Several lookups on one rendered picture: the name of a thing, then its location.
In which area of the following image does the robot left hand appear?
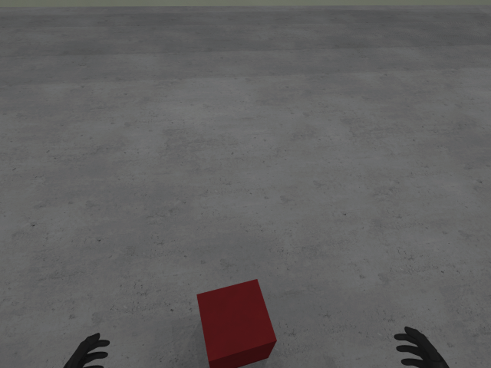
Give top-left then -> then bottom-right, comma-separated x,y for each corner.
63,333 -> 110,368

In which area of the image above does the carton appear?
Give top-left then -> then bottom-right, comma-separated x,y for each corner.
196,279 -> 277,368

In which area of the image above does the robot right hand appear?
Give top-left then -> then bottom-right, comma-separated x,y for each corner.
394,327 -> 449,368

